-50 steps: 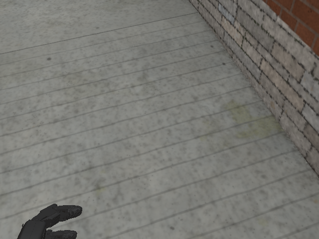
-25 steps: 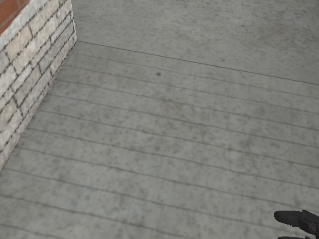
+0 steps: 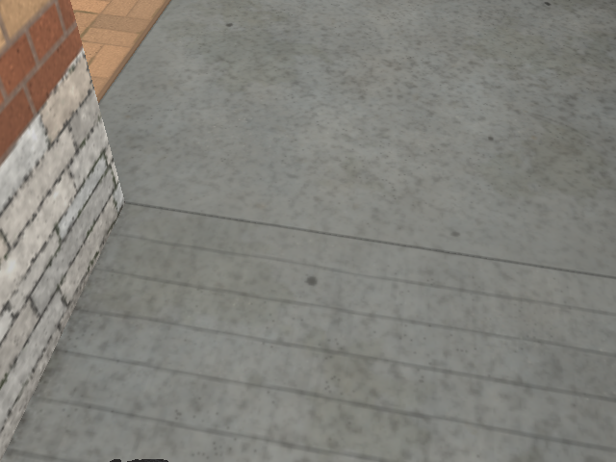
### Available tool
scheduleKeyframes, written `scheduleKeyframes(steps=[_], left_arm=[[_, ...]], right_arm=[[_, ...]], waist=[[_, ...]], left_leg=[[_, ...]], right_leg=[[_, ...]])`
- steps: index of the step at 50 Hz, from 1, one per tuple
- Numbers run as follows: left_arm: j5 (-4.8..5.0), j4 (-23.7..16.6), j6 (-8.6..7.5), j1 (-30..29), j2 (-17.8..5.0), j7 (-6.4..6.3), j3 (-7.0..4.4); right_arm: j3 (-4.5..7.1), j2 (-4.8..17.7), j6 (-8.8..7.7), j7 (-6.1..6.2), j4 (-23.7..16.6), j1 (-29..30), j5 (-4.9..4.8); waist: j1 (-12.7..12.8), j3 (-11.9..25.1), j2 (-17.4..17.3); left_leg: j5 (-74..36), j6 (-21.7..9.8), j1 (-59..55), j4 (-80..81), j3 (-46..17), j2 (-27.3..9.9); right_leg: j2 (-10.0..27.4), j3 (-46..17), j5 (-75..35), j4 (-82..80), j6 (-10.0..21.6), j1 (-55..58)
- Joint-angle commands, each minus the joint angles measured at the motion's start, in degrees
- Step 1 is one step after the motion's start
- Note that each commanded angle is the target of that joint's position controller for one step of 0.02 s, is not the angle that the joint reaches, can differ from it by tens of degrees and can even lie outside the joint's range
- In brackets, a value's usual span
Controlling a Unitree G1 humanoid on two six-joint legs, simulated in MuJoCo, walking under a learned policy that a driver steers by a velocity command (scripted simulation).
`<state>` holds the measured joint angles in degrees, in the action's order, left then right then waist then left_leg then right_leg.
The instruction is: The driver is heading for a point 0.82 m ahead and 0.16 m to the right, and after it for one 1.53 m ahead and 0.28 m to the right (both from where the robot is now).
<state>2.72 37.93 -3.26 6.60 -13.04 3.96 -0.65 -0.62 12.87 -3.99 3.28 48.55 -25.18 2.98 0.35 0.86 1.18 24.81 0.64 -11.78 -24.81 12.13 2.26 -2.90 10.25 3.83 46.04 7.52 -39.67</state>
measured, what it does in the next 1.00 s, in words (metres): climbs, turning right: left foot, then right foot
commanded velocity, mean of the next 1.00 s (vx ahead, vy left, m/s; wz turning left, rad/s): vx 0.85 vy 0.00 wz -0.38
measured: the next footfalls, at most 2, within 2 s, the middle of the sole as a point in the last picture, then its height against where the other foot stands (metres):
left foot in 0.38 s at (259, 418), level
right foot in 0.78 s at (470, 357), level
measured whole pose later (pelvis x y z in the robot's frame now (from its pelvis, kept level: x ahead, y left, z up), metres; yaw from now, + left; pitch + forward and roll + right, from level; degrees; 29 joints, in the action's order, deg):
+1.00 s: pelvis +0.72 -0.21 +0.10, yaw -23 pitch +1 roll -1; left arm -1.4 40.1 -3.2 12.7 -13.7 0.1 -2.3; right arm 4.0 17.4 0.3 2.4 42.3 -14.1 -2.0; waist -0.2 -2.4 -1.8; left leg 22.0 3.7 37.6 -74.9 0.8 -4.0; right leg 3.9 9.9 15.8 26.4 -1.4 -15.3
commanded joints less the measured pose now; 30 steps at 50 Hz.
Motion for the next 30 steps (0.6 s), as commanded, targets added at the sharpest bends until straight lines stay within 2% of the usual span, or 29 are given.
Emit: scheduleKeyframes(steps=[1,2,3,4,5,6,7,8,9,11,12,13,14,15,16,17,18,19,20,21,22,23,24,25,26,27,28,29,30], left_arm=[[-1.17,10.18,1.62,37.88,-12.23,-1.09,-5.17],[-4.16,9.40,0.39,31.26,-7.07,-0.53,-3.03],[-4.55,4.89,-0.41,24.49,-5.01,-1.05,-2.15],[-4.25,3.28,-0.80,23.75,-4.03,-1.72,-2.74],[-3.28,2.34,-1.65,19.57,-5.03,-1.76,-2.84],[-2.85,1.58,-2.48,15.53,-5.09,-1.40,-2.53],[-2.79,0.92,-2.69,13.10,-5.67,-1.62,-2.48],[-2.66,0.59,-2.66,12.18,-5.31,-2.05,-2.28],[-2.13,0.70,-2.57,12.08,-4.33,-2.42,-1.85],[-0.89,1.03,-2.10,13.15,-4.92,-3.87,-1.87],[-0.14,1.66,-1.51,14.15,-5.56,-4.85,-2.25],[-0.13,2.97,-0.97,15.42,-6.26,-5.17,-2.54],[0.32,3.62,-0.67,16.53,-7.52,-5.42,-3.02],[0.68,4.06,-0.86,17.94,-8.45,-5.20,-3.25],[1.03,3.69,-1.28,17.36,-8.64,-5.49,-3.28],[0.89,3.61,-1.65,16.52,-9.93,-5.60,-3.70],[-0.02,2.10,-1.73,12.67,-10.46,-5.00,-3.91],[-2.66,-0.62,-1.63,7.23,-8.20,-4.64,-3.38],[-2.11,-2.60,-2.23,17.01,2.27,-3.94,-0.82],[1.33,-3.83,-1.63,19.30,-0.10,-3.66,-0.03],[1.17,-2.94,-0.87,13.79,-3.47,-3.99,-0.84],[-0.55,-3.75,-0.99,8.95,-2.99,-3.85,-0.65],[-1.54,-4.40,-1.09,6.80,-2.05,-3.38,-0.42],[-1.93,-6.02,-1.04,1.56,-0.67,-2.73,-0.19],[-0.20,-7.80,-0.51,3.29,0.81,-2.12,0.12],[0.84,-7.85,-0.12,3.22,0.43,-2.00,0.17],[0.96,-8.79,0.22,2.17,0.14,-1.89,0.22],[0.67,-9.26,0.54,1.84,-0.27,-1.84,0.39],[-0.27,-10.05,0.34,0.80,-1.10,-1.78,0.60]], right_arm=[[2.46,7.79,-1.92,-1.22,-11.43,23.75,0.29],[-0.91,-4.09,-4.46,-3.71,-15.14,18.90,-1.61],[-1.91,-4.47,-6.75,-5.27,-19.24,12.22,-3.44],[-1.23,1.26,-8.06,-6.25,-20.90,14.85,-5.09],[-0.64,3.77,-7.60,-6.33,-20.85,16.54,-4.21],[-0.78,2.62,-6.45,-5.81,-20.67,16.98,-2.65],[-0.77,2.93,-5.43,-5.21,-20.43,16.07,-1.75],[-0.46,4.13,-4.56,-4.56,-20.30,15.25,-1.76],[-0.47,4.47,-4.02,-3.89,-20.74,16.43,-1.75],[-0.89,3.85,-3.98,-2.68,-23.94,24.58,-0.72],[-1.47,2.42,-4.25,-2.66,-25.70,29.74,-0.78],[-1.85,0.46,-4.53,-2.62,-27.23,32.84,-1.07],[-1.41,0.71,-4.30,-2.61,-27.48,33.76,-2.56],[-0.26,2.46,-4.06,-2.17,-27.29,32.67,-3.93],[1.39,5.35,-3.63,-1.71,-26.42,30.00,-5.77],[3.21,8.44,-3.13,-1.10,-25.39,26.00,-6.54],[5.10,11.32,-2.83,-0.90,-23.26,15.39,-6.93],[6.34,13.12,-2.84,-0.73,-19.24,-1.63,-7.27],[6.75,16.90,-2.63,-1.42,-17.24,-7.09,-3.70],[6.60,15.97,-2.77,-1.87,-18.34,-1.03,-1.94],[5.94,9.93,-2.68,-1.27,-17.99,3.54,-2.34],[5.54,8.15,-2.46,-1.51,-14.69,3.40,-2.45],[5.17,6.41,-2.39,-2.50,-12.30,3.25,-1.77],[3.89,2.47,-2.67,-3.65,-9.25,1.12,-1.01],[3.03,0.71,-2.76,-4.13,-7.05,1.93,-1.22],[2.81,-0.62,-2.82,-4.28,-6.29,3.25,-2.30],[2.83,-0.14,-2.91,-4.13,-5.58,4.13,-2.96],[3.25,1.92,-2.96,-3.94,-5.42,5.01,-3.47],[3.89,4.94,-3.10,-3.47,-5.47,5.77,-3.70]], waist=[[20.55,4.28,8.06],[8.41,4.07,20.95],[2.27,10.66,19.77],[3.54,8.48,6.89],[-0.45,2.06,-7.05],[-3.72,-1.37,-11.60],[-5.53,-3.71,-11.20],[-6.40,-5.15,-9.58],[-6.36,-6.43,-8.34],[-3.18,-7.50,-6.21],[-0.90,-6.72,-3.80],[0.75,-5.59,-0.01],[1.65,-4.52,2.19],[1.86,-2.44,3.81],[0.39,0.50,5.16],[-2.27,3.81,5.79],[-8.78,9.43,7.26],[-16.74,20.46,5.52],[-9.59,30.50,-20.15],[-7.01,25.81,-30.83],[-7.58,11.54,-19.39],[-7.21,3.85,-8.81],[-5.91,0.82,-3.12],[-6.08,-1.97,-2.32],[-2.29,-1.22,-6.26],[-1.24,-2.61,-6.75],[-0.01,-4.33,-6.30],[1.23,-5.36,-5.30],[2.01,-6.78,-4.72]], left_leg=[[-21.44,0.46,38.15,-66.07,-4.69,0.93],[7.42,-1.23,56.59,-83.38,-15.81,5.07],[6.94,-3.21,65.50,-84.57,-22.41,4.82],[1.33,-5.28,68.34,-79.13,-22.71,3.01],[-3.74,-5.66,65.83,-71.69,-22.02,-0.11],[-6.43,-4.67,61.48,-66.70,-22.37,-2.03],[-7.55,-3.26,58.93,-63.98,-21.84,-2.97],[-7.88,-1.87,57.37,-61.25,-21.00,-4.21],[-7.49,-0.86,55.65,-56.73,-19.34,-5.43],[-12.42,1.60,48.38,-41.63,-14.40,-5.35],[-16.12,2.98,41.72,-31.88,-12.89,-4.19],[-18.32,3.99,36.35,-23.23,-11.93,-2.95],[-19.88,5.37,32.10,-17.70,-11.55,-1.71],[-20.78,6.01,28.23,-13.17,-11.44,-0.16],[-21.33,6.15,24.08,-9.17,-13.52,0.63],[-19.24,5.36,20.10,-6.88,-13.35,1.57],[-15.94,3.53,11.69,-6.81,-14.07,0.34],[-9.55,-0.20,-7.78,-13.32,-20.36,-6.66],[12.14,-8.85,-26.04,-3.86,-50.57,-22.76],[30.21,-13.61,-19.91,9.52,-74.29,-28.27],[31.82,-12.64,-9.72,11.19,-66.43,-25.33],[16.82,-11.82,-0.13,10.33,-54.34,-22.72],[6.17,-10.47,6.49,9.96,-45.03,-19.11],[-5.98,-8.26,13.34,9.08,-33.20,-14.63],[-3.21,-9.32,15.11,10.24,-33.29,-14.63],[-3.02,-9.84,17.40,11.56,-32.23,-14.39],[-3.79,-10.16,19.01,12.51,-31.05,-15.15],[-4.28,-11.02,20.13,13.72,-30.25,-15.96],[-4.17,-11.78,20.96,15.65,-29.13,-16.98]], right_leg=[[3.30,-13.55,-5.50,-8.51,6.38,48.95],[3.40,-28.29,-1.63,-6.53,10.40,51.89],[10.85,-52.08,18.52,-21.15,18.01,55.52],[14.62,-61.19,35.76,-32.74,18.36,52.71],[14.88,-59.62,38.16,-34.81,15.60,41.33],[11.89,-55.95,34.64,-34.52,14.54,30.42],[9.03,-51.11,30.28,-35.11,14.07,23.20],[7.05,-46.63,26.12,-35.01,13.84,18.22],[4.81,-41.72,21.88,-34.62,13.02,13.67],[0.89,-33.97,13.13,-35.95,10.98,6.58],[-1.12,-31.36,11.07,-36.84,9.51,4.39],[-1.98,-30.38,10.31,-37.09,8.44,4.33],[-1.32,-30.58,10.76,-36.22,7.82,5.67],[0.08,-32.87,10.95,-34.66,7.27,8.77],[0.99,-34.69,5.24,-30.79,5.86,13.49],[1.33,-34.36,-5.41,-25.59,3.86,18.27],[0.17,-32.53,-16.15,-14.35,1.47,21.61],[-0.20,-30.18,-17.22,3.89,-1.16,14.96],[-5.68,-26.23,27.09,24.38,-2.62,-0.56],[-1.34,-22.99,25.69,36.93,-2.42,-11.18],[1.83,-19.27,19.50,41.74,-2.11,-15.49],[4.14,-16.27,15.10,42.27,-1.83,-14.67],[5.49,-15.56,13.81,40.55,-1.97,-11.05],[6.96,-15.58,14.35,36.91,-1.97,-6.55],[7.18,-17.14,14.06,35.42,-2.10,-5.24],[7.88,-17.97,14.75,33.46,-2.63,-5.47],[8.28,-19.02,14.60,31.40,-3.02,-7.09],[8.56,-19.08,14.17,29.10,-3.65,-8.47],[9.38,-19.05,12.17,24.25,-4.28,-9.78]])
Velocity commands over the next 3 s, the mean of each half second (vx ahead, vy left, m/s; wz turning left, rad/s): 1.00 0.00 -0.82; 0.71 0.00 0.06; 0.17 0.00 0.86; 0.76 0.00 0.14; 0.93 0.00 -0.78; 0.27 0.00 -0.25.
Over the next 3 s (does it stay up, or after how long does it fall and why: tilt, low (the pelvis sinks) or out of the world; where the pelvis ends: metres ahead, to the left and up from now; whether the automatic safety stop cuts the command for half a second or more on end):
stays up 1.63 -0.34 0.11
